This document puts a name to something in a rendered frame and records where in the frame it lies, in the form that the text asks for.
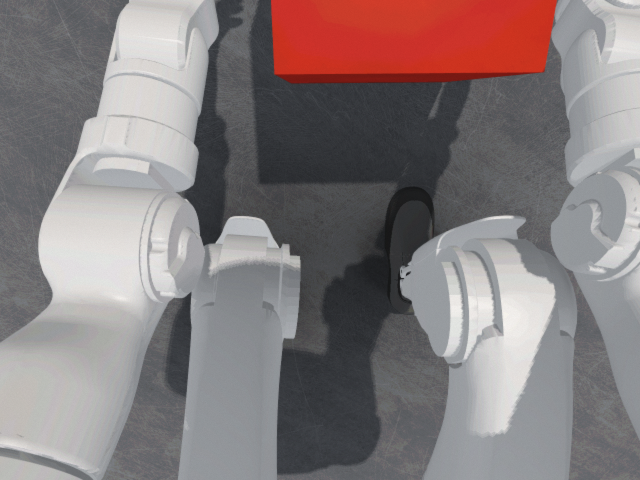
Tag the carton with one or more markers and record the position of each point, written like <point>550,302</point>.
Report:
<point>405,41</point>

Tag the robot left forearm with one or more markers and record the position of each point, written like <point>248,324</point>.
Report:
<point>153,88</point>

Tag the robot left upper arm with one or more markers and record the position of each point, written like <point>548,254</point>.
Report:
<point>114,257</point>

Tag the robot right forearm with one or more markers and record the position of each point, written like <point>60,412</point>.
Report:
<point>599,45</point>

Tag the right robot shin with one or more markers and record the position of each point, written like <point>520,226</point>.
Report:
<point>424,259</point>

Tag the robot right upper arm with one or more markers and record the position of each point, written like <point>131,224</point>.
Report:
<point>597,236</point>

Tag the robot right foot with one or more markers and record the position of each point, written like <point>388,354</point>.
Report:
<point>409,225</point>

